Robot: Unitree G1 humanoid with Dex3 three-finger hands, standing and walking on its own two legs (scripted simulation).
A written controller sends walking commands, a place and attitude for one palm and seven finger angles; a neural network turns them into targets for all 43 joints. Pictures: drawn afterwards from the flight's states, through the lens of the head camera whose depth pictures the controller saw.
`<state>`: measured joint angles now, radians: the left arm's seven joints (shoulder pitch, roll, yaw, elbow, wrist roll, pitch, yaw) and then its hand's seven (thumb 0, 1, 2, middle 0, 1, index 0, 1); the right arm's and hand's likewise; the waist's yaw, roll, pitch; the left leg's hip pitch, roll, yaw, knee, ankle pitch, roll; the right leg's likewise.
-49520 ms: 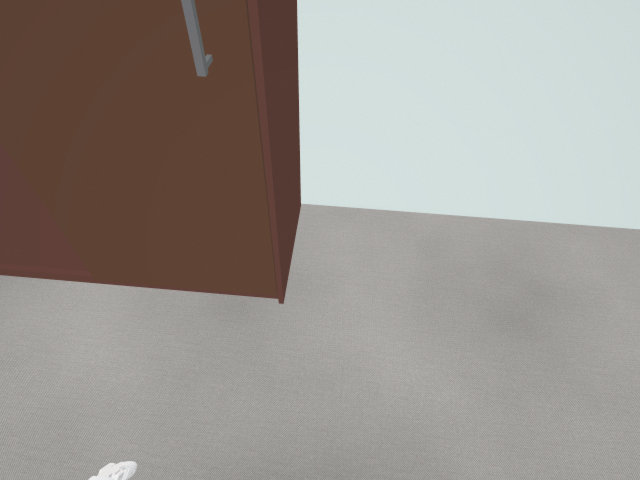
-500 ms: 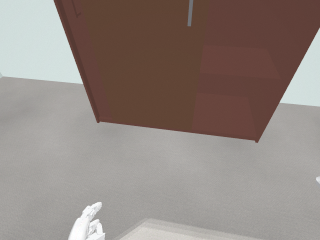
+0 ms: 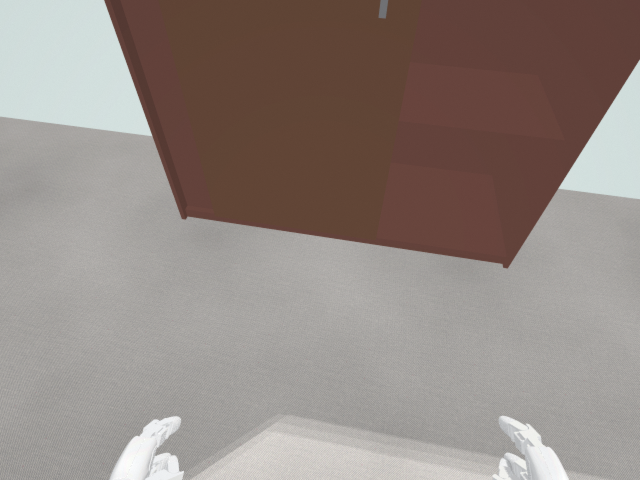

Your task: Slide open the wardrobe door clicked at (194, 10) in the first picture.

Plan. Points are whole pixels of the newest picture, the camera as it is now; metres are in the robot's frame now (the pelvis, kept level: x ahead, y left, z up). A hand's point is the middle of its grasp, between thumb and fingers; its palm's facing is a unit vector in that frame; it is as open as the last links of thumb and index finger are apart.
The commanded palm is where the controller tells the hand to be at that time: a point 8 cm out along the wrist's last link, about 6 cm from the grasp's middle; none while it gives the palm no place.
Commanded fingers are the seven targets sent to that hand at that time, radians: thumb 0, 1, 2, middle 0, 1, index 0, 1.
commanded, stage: let the arm hang, fingers relaxed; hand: right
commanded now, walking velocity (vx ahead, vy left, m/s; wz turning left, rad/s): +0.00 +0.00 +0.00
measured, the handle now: out of the picture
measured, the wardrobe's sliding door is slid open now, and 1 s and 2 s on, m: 0.52 0.52 0.52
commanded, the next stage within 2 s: look to check the result in 0.90 s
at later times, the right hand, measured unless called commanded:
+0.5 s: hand out of the picture +0.03 -0.23 -0.14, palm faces -0.06 +0.96 -0.28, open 7.4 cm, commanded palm none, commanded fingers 0.00 -0.90 -0.90 0.20 0.30 0.20 0.30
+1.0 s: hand out of the picture +0.06 -0.20 -0.15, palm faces -0.06 +0.97 -0.22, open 7.4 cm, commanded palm none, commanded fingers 0.00 -0.90 -0.90 0.20 0.30 0.20 0.30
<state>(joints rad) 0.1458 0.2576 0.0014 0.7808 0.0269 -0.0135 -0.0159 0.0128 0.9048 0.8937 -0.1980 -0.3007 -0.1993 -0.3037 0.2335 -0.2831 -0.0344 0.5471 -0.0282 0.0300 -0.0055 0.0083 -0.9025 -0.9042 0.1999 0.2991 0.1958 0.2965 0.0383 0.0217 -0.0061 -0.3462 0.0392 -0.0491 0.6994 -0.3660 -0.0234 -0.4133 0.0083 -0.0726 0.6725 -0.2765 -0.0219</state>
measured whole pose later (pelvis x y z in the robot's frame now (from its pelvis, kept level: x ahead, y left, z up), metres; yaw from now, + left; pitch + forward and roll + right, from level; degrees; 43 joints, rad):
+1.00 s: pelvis +0.03 -0.02 +0.03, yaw +1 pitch -1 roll +0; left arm 0.18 0.18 0.01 1.14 0.01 0.01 0.01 0.01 0.91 0.89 -0.20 -0.30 -0.20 -0.30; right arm 0.19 -0.19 0.02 1.14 -0.02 0.00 -0.03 0.00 -0.91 -0.90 0.20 0.30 0.20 0.30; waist 0.02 0.00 0.05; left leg -0.13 0.04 -0.07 0.39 -0.26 -0.05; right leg -0.20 0.01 -0.09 0.40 -0.19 -0.04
